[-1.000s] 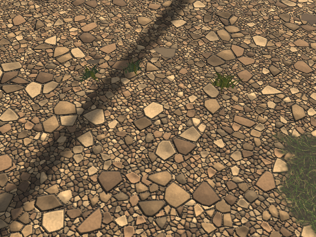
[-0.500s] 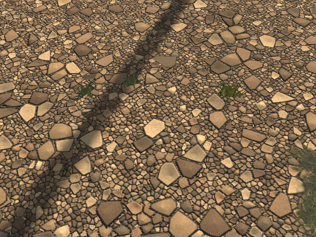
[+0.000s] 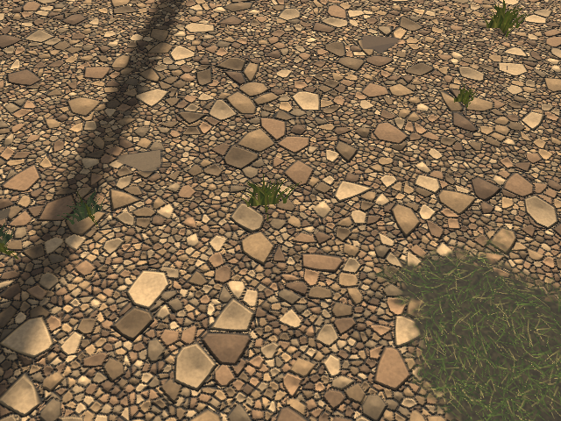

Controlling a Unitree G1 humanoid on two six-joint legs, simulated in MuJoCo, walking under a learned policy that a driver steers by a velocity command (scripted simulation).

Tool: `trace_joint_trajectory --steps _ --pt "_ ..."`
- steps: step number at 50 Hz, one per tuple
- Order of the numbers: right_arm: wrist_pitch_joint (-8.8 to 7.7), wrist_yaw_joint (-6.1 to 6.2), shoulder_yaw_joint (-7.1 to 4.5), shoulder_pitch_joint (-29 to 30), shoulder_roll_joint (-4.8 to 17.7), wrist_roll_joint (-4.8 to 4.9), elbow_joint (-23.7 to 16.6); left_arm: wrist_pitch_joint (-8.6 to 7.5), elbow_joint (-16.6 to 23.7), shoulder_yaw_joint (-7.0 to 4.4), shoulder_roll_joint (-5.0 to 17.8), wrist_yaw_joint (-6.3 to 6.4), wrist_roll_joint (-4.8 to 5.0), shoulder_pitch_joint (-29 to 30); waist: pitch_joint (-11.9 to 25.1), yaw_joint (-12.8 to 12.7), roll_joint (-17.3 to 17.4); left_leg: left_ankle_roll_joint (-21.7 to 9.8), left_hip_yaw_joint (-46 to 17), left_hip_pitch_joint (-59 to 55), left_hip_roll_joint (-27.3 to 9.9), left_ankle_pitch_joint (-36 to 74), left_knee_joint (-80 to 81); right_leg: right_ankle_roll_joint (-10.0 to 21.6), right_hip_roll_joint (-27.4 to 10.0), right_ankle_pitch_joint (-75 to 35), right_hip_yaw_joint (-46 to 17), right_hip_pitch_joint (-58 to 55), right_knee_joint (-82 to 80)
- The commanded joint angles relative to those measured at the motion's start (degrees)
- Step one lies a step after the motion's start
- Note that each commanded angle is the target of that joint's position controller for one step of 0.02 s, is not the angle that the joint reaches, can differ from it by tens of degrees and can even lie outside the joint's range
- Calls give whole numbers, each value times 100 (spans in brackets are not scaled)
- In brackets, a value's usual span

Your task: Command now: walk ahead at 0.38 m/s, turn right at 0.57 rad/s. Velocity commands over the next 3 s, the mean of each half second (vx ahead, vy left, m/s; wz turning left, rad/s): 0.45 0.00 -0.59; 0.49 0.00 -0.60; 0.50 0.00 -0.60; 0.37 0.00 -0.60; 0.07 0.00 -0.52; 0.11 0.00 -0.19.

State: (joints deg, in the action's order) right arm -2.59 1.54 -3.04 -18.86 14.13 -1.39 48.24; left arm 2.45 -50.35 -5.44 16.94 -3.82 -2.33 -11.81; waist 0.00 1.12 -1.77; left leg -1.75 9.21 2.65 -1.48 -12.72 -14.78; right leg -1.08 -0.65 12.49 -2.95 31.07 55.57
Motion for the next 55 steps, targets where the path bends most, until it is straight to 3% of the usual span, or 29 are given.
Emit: trace_joint_trajectory --steps 1,4,8,10,11,12,13,14,15,16,17,19,22,26,33,35,36,37,38,39,40,41,42,43,45,48,52,55 --pt "-124 -28 -227 -328 842 -14 -101 -117 642 44 145 -88 9 944 -561 284 811 -701 -965 -538 -1534 -362 812 -13 -157 -156 199 1131 -578" --pt "-167 -71 -240 -427 845 -43 8 -155 875 122 48 -155 22 1366 -632 362 882 -683 -532 -336 -1571 71 669 149 -218 -95 516 685 -1238" --pt "-103 -85 -290 -524 1016 -39 152 -176 1064 145 117 -167 -34 1485 -603 292 1015 -611 -139 -274 -1694 1195 223 540 -65 514 965 -44 -1799" --pt "-48 -88 -288 -422 1096 6 180 -216 934 90 202 -91 -61 858 -290 -56 924 -504 230 -158 -1658 2965 -810 780 291 645 1132 -1022 -2199" --pt "-15 -98 -255 -330 1078 63 169 -281 660 12 292 -18 -88 -10 252 -487 561 -369 585 198 -1440 3554 -2088 937 542 292 1152 -2218 -2645" --pt "6 -112 -193 -336 955 28 40 -334 349 -153 725 103 -120 -1122 1029 -943 -186 -133 704 1314 -1183 2288 -3872 1184 -76 1169 31 -3783 -3083" --pt "-38 -221 -38 -202 281 -49 -471 -352 458 -273 1440 212 11 -1189 1286 -724 -1663 224 358 3624 -268 -1954 -5538 1777 -1794 2352 -3042 -4955 -3851" --pt "-71 -236 -165 368 862 -87 -567 -318 514 -247 1422 268 110 -1189 1104 -908 -695 199 -737 4251 -144 -1758 -5988 1909 -1940 1755 -3831 -4758 -4333" --pt "-120 -271 -173 588 877 12 -625 -298 399 -175 1181 310 126 -980 435 -724 -354 104 -887 4452 -438 -1092 -5893 1835 -1725 733 -2780 -4386 -4140" --pt "-180 -278 -142 441 813 47 -514 -327 425 -97 886 325 157 -676 78 -450 -90 88 -899 4068 -609 -610 -5434 1681 -1417 -459 -2109 -3702 -4112" --pt "-155 -270 -153 325 803 -16 -424 -370 493 -53 743 347 169 -371 -34 -226 -8 130 -926 3686 -690 -457 -5131 1548 -1101 -1062 -1666 -3276 -4155" --pt "20 -300 -143 25 761 -147 -319 -479 536 29 560 362 230 -173 44 29 -160 280 -916 3213 -683 -311 -4940 1515 -758 -1853 -1237 -2854 -4232" --pt "167 -327 -126 378 651 -142 -464 -590 412 7 673 343 265 -506 -96 27 -61 442 -828 3394 -570 7 -4600 1562 -599 -2011 -1159 -2590 -4406" --pt "167 -318 -88 1434 612 -119 -831 -606 228 21 666 360 237 -1106 -429 -284 -85 501 -808 3983 -429 663 -3669 1482 -563 -2133 -1374 -2762 -4514" --pt "52 -361 50 2592 572 -27 -1330 -604 -4 33 730 496 182 -1720 -463 -585 -168 225 -835 3693 8 1202 -2194 1339 -673 -3357 -1708 -3492 -4088" --pt "9 -322 32 2243 689 -7 -1290 -606 27 10 846 540 166 -1491 -382 -331 -214 53 -873 2829 162 987 -1745 1163 -675 -3889 -1728 -3389 -3842" --pt "-16 -264 -17 1715 811 3 -1133 -617 68 -5 929 531 158 -1288 -159 -82 -245 -59 -827 1956 345 717 -1623 1014 -572 -4686 -1644 -3197 -3403" --pt "-54 -183 -98 918 1001 24 -889 -635 72 -20 997 485 144 -1213 293 229 -171 -167 -781 948 459 556 -1541 897 -398 -5163 -1569 -3076 -2523" --pt "-121 -84 -163 -10 1169 -14 -702 -677 113 -15 955 426 181 -1074 786 704 -20 -324 -1119 -436 17 607 -1297 793 -97 -4378 -1423 -2388 -1276" --pt "-142 25 -273 -699 1655 -189 -711 -714 323 116 385 386 291 -1320 1659 744 885 -626 -2816 -1842 -1527 -496 -1150 657 457 -1783 -923 -1302 529" --pt "-82 -15 -306 -292 1745 -151 -770 -676 433 126 355 409 319 -1782 2056 226 2031 -1203 -5292 -2120 -2515 -375 -380 600 1072 1819 -524 -127 1761" --pt "-38 -61 -230 239 1235 -58 -875 -591 255 83 673 443 116 -1648 1198 35 1033 -1213 -4930 -1211 -2323 -930 -268 625 523 1375 -550 212 2112" --pt "-44 -81 -119 552 776 -23 -897 -546 228 82 650 388 77 -1282 478 9 396 -1138 -3973 -404 -2054 -919 -149 599 290 928 -428 178 1961" --pt "-60 -95 -58 674 572 -49 -841 -507 252 99 515 342 77 -1106 83 -77 227 -969 -3266 155 -1762 -631 75 592 98 735 -351 93 1646" --pt "-150 -94 -43 555 575 -33 -647 -370 291 123 371 238 8 -1009 -169 -185 564 -807 -2349 682 -1451 119 317 537 -80 626 -242 -103 1371" --pt "-327 -173 -75 291 636 61 -450 -259 497 163 249 121 17 -617 -216 -196 665 -846 -1654 653 -1477 1017 552 497 -211 296 -161 221 1101" --pt "-343 -186 -85 71 633 40 -264 -269 840 237 140 10 31 251 -354 -97 631 -760 -741 427 -1295 1620 667 377 -309 -553 54 746 199" --pt "-336 -176 -97 -41 700 51 -169 -325 1053 331 -5 -76 54 882 -412 25 635 -603 -148 430 -1132 1919 612 396 -271 -1250 430 390 -961"
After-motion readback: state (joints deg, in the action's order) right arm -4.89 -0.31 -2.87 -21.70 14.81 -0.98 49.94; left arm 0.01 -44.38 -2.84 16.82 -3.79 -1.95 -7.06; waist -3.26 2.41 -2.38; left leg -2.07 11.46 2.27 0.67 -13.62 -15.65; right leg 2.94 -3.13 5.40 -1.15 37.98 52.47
